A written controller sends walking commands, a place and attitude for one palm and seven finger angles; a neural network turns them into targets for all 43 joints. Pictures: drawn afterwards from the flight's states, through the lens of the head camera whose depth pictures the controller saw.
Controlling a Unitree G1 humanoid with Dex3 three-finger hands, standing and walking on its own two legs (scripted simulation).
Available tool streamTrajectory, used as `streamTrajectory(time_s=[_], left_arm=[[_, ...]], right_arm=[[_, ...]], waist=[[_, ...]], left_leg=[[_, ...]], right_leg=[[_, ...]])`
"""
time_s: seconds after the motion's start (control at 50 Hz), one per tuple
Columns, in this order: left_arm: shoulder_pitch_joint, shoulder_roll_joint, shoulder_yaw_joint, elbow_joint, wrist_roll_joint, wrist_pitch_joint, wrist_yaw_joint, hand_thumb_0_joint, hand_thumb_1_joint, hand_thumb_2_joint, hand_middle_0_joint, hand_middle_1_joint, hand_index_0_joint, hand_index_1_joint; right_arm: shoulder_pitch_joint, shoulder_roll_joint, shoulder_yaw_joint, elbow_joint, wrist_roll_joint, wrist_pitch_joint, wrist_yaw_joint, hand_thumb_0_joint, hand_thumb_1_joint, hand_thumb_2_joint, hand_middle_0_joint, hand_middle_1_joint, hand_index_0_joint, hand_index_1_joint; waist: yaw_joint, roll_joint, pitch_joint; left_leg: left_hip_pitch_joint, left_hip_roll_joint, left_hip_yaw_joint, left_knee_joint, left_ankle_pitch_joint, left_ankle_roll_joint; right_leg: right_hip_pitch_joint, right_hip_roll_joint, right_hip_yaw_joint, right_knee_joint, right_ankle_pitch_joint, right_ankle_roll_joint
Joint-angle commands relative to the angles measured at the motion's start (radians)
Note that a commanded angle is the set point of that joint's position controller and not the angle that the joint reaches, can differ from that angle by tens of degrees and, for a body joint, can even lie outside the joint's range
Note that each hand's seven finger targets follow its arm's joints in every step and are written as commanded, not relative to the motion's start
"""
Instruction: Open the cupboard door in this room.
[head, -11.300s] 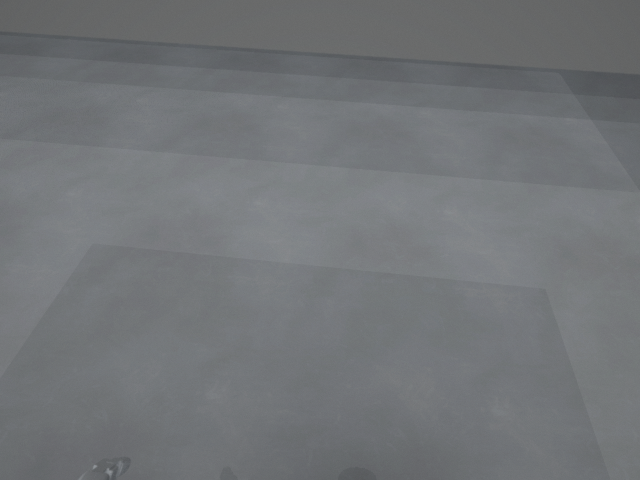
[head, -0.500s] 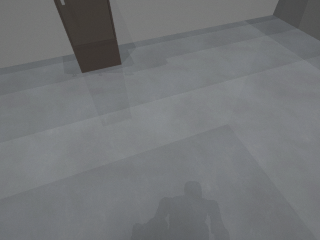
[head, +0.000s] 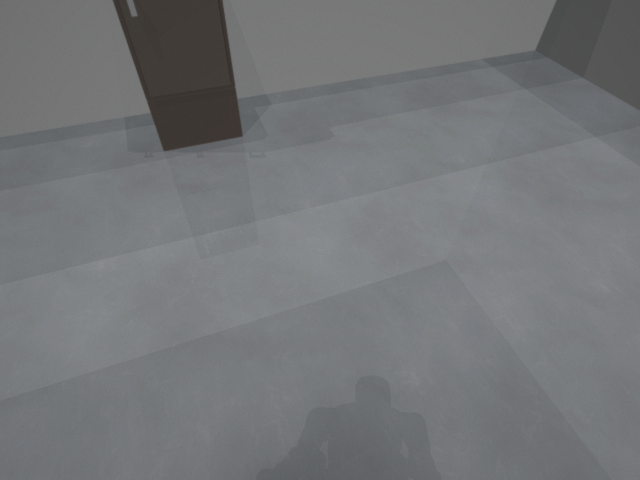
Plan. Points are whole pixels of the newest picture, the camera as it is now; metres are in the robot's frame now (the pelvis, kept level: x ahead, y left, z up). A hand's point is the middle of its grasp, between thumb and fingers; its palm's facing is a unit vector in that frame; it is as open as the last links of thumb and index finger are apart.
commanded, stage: turn or walk to find it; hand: left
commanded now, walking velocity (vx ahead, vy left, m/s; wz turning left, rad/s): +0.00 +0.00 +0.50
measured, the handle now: out of the picture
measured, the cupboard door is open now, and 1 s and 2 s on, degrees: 0 0 0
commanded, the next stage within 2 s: none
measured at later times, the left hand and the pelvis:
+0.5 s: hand out of the picture +0.05 +0.22 -0.16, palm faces +0.22 -0.95 -0.24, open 7.4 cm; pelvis -0.02 +0.00 +0.00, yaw +13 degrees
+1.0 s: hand out of the picture -0.09 +0.13 -0.15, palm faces +0.48 -0.83 -0.29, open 7.4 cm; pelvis -0.02 -0.06 +0.00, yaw +28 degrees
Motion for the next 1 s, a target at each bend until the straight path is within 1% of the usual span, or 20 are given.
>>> streamTrajectory(time_s=[0.0, 0.14, 0.2, 0.22, 0.24, 0.26, 0.28, 0.3, 0.38, 0.48, 0.54, 0.58, 0.6, 0.62, 0.64, 0.66, 0.68, 0.72, 0.76, 0.98], left_arm=[[0.040, 0.140, 0.045, -0.070, -0.002, -0.004, 0.006, 0.000, 0.900, 0.900, -0.200, -0.300, -0.200, -0.300], [-0.019, 0.214, 0.080, -0.159, 0.004, 0.004, 0.009, 0.000, 0.900, 0.900, -0.200, -0.300, -0.200, -0.300], [-0.091, 0.214, 0.083, -0.202, 0.011, 0.006, 0.012, 0.000, 0.900, 0.900, -0.200, -0.300, -0.200, -0.300], [-0.105, 0.206, 0.083, -0.213, 0.009, 0.010, 0.010, 0.000, 0.900, 0.900, -0.200, -0.300, -0.200, -0.300], [-0.110, 0.172, 0.078, -0.226, 0.002, 0.018, 0.003, 0.000, 0.900, 0.900, -0.200, -0.300, -0.200, -0.300], [-0.140, 0.117, 0.067, -0.252, -0.006, 0.023, -0.002, 0.000, 0.900, 0.900, -0.200, -0.300, -0.200, -0.300], [-0.195, 0.130, 0.063, -0.268, 0.002, 0.027, 0.002, 0.000, 0.900, 0.900, -0.200, -0.300, -0.200, -0.300], [-0.183, 0.133, 0.067, -0.262, 0.004, 0.027, 0.000, 0.000, 0.900, 0.900, -0.200, -0.300, -0.200, -0.300], [-0.136, 0.127, 0.060, -0.242, -0.002, 0.012, -0.011, 0.000, 0.900, 0.900, -0.200, -0.300, -0.200, -0.300], [-0.184, 0.112, 0.048, -0.275, -0.011, 0.007, -0.006, 0.000, 0.900, 0.900, -0.200, -0.300, -0.200, -0.300], [-0.127, 0.115, 0.049, -0.271, -0.018, 0.002, -0.002, 0.000, 0.900, 0.900, -0.200, -0.300, -0.200, -0.300], [-0.043, 0.141, 0.056, -0.247, -0.018, -0.006, 0.001, 0.000, 0.900, 0.900, -0.200, -0.300, -0.200, -0.300], [-0.001, 0.188, 0.067, -0.240, -0.010, -0.012, 0.006, 0.000, 0.900, 0.900, -0.200, -0.300, -0.200, -0.300], [0.012, 0.278, 0.085, -0.243, 0.007, -0.019, 0.013, 0.000, 0.900, 0.900, -0.200, -0.300, -0.200, -0.300], [-0.010, 0.301, 0.083, -0.265, 0.005, -0.014, 0.014, 0.000, 0.900, 0.900, -0.200, -0.300, -0.200, -0.300], [-0.059, 0.255, 0.078, -0.279, 0.002, -0.016, 0.016, 0.000, 0.900, 0.900, -0.200, -0.300, -0.200, -0.300], [-0.100, 0.232, 0.078, -0.285, 0.000, -0.019, 0.020, 0.000, 0.900, 0.900, -0.200, -0.300, -0.200, -0.300], [-0.130, 0.185, 0.056, -0.288, -0.003, -0.027, 0.009, 0.000, 0.900, 0.900, -0.200, -0.300, -0.200, -0.300], [-0.085, 0.175, 0.052, -0.280, -0.004, -0.033, 0.006, 0.000, 0.900, 0.900, -0.200, -0.300, -0.200, -0.300], [0.113, 0.225, 0.063, -0.197, 0.013, -0.027, 0.011, 0.000, 0.900, 0.900, -0.200, -0.300, -0.200, -0.300]], right_arm=[[-0.006, -0.130, -0.031, -0.080, -0.001, -0.010, -0.004, 0.000, -0.900, -0.900, 0.200, 0.300, 0.200, 0.300], [0.045, -0.101, -0.051, -0.127, -0.008, 0.013, 0.009, 0.000, -0.900, -0.900, 0.200, 0.300, 0.200, 0.300], [0.075, -0.098, -0.057, -0.142, -0.009, 0.017, 0.018, 0.000, -0.900, -0.900, 0.200, 0.300, 0.200, 0.300], [0.095, -0.106, -0.058, -0.143, -0.010, 0.012, 0.020, 0.000, -0.900, -0.900, 0.200, 0.300, 0.200, 0.300], [0.118, -0.144, -0.063, -0.150, -0.014, 0.005, 0.021, 0.000, -0.900, -0.900, 0.200, 0.300, 0.200, 0.300], [0.145, -0.215, -0.077, -0.156, -0.023, -0.005, 0.016, 0.000, -0.900, -0.900, 0.200, 0.300, 0.200, 0.300], [0.157, -0.230, -0.082, -0.143, -0.020, -0.011, 0.007, 0.000, -0.900, -0.900, 0.200, 0.300, 0.200, 0.300], [0.139, -0.225, -0.080, -0.146, -0.018, -0.013, -0.002, 0.000, -0.900, -0.900, 0.200, 0.300, 0.200, 0.300], [0.061, -0.205, -0.069, -0.178, -0.016, -0.020, -0.010, 0.000, -0.900, -0.900, 0.200, 0.300, 0.200, 0.300], [0.104, -0.218, -0.080, -0.177, -0.018, -0.010, -0.008, 0.000, -0.900, -0.900, 0.200, 0.300, 0.200, 0.300], [0.062, -0.227, -0.086, -0.195, -0.019, -0.001, -0.001, 0.000, -0.900, -0.900, 0.200, 0.300, 0.200, 0.300], [0.025, -0.219, -0.088, -0.209, -0.011, 0.005, 0.005, 0.000, -0.900, -0.900, 0.200, 0.300, 0.200, 0.300], [0.013, -0.180, -0.085, -0.219, -0.004, 0.007, 0.010, 0.000, -0.900, -0.900, 0.200, 0.300, 0.200, 0.300], [0.014, -0.116, -0.076, -0.242, 0.001, 0.008, 0.015, 0.000, -0.900, -0.900, 0.200, 0.300, 0.200, 0.300], [-0.037, -0.151, -0.084, -0.262, -0.009, 0.014, 0.012, 0.000, -0.900, -0.900, 0.200, 0.300, 0.200, 0.300], [-0.034, -0.160, -0.088, -0.249, -0.017, 0.023, 0.015, 0.000, -0.900, -0.900, 0.200, 0.300, 0.200, 0.300], [-0.008, -0.156, -0.090, -0.232, -0.017, 0.033, 0.016, 0.000, -0.900, -0.900, 0.200, 0.300, 0.200, 0.300], [0.016, -0.149, -0.088, -0.194, -0.015, 0.039, 0.027, 0.000, -0.900, -0.900, 0.200, 0.300, 0.200, 0.300], [0.034, -0.139, -0.081, -0.181, -0.011, 0.041, 0.029, 0.000, -0.900, -0.900, 0.200, 0.300, 0.200, 0.300], [-0.158, -0.123, -0.043, -0.212, 0.002, 0.031, 0.025, 0.000, -0.900, -0.900, 0.200, 0.300, 0.200, 0.300]], waist=[[0.011, 0.046, 0.006], [0.001, -0.158, -0.048], [-0.026, -0.150, -0.041], [-0.042, -0.092, -0.038], [-0.054, 0.074, -0.014], [-0.078, 0.318, 0.020], [-0.090, 0.317, 0.033], [-0.069, 0.261, 0.016], [-0.030, 0.145, -0.081], [-0.068, 0.142, -0.129], [-0.042, 0.180, -0.139], [-0.001, 0.157, -0.144], [0.018, 0.053, -0.142], [0.026, -0.221, -0.107], [0.036, -0.235, -0.057], [0.004, -0.159, -0.013], [-0.021, -0.204, 0.001], [-0.051, -0.130, 0.035], [-0.044, -0.149, 0.000], [0.042, -0.183, -0.055]], left_leg=[[-0.169, 0.110, -0.130, -0.084, 0.120, 0.040], [-0.214, 0.027, -0.022, 0.217, -0.041, 0.003], [-0.181, 0.052, -0.001, 0.253, -0.123, -0.008], [-0.137, 0.073, -0.037, 0.143, -0.056, 0.004], [-0.115, 0.142, -0.218, -0.001, 0.022, 0.048], [-0.133, 0.275, -0.492, -0.208, 0.028, 0.116], [-0.144, 0.315, -0.575, -0.270, 0.032, 0.168], [-0.126, 0.296, -0.537, -0.255, 0.077, 0.174], [-0.014, 0.215, -0.385, -0.152, 0.277, 0.172], [0.094, 0.208, -0.410, -0.105, 0.447, 0.190], [0.028, 0.175, -0.409, -0.073, 0.480, 0.165], [-0.103, 0.115, -0.377, -0.019, 0.359, 0.106], [-0.249, 0.056, -0.321, 0.044, 0.167, 0.052], [-0.459, -0.072, -0.152, 0.253, -0.126, -0.021], [-0.445, -0.073, -0.123, 0.460, -0.292, -0.029], [-0.430, -0.039, -0.163, 0.573, -0.250, -0.022], [-0.429, -0.030, -0.159, 0.636, -0.226, -0.023], [-0.409, -0.016, -0.122, 0.726, -0.119, -0.038], [-0.418, -0.019, -0.095, 0.751, -0.071, -0.054], [-0.329, 0.014, -0.005, 0.410, -0.184, -0.064]], right_leg=[[0.051, -0.065, 0.035, -0.018, 0.028, -0.010], [-0.005, -0.269, 0.131, -0.144, -0.145, -0.118], [-0.074, -0.298, 0.075, -0.106, -0.134, -0.125], [-0.117, -0.259, 0.024, -0.021, -0.131, -0.092], [-0.217, -0.145, -0.048, 0.142, -0.198, -0.030], [-0.298, 0.007, -0.094, 0.374, -0.289, 0.033], [-0.312, 0.010, 0.018, 0.541, -0.343, 0.019], [-0.341, -0.009, 0.081, 0.603, -0.299, 0.011], [-0.320, 0.017, 0.097, 0.588, -0.213, 0.024], [-0.271, 0.056, 0.103, 0.386, -0.250, 0.033], [-0.124, 0.085, 0.089, 0.177, -0.195, 0.026], [0.074, 0.084, 0.071, -0.060, -0.007, 0.024], [0.212, -0.008, 0.144, -0.152, 0.026, 0.002], [0.286, -0.261, 0.415, -0.221, -0.031, -0.087], [0.104, -0.389, 0.501, -0.247, 0.035, -0.172], [0.024, -0.343, 0.421, -0.247, 0.047, -0.185], [-0.007, -0.311, 0.385, -0.246, 0.050, -0.169], [-0.005, -0.206, 0.219, -0.189, 0.202, -0.136], [0.067, -0.176, 0.138, -0.159, 0.323, -0.124], [0.233, -0.250, 0.104, -0.071, 0.612, -0.179]])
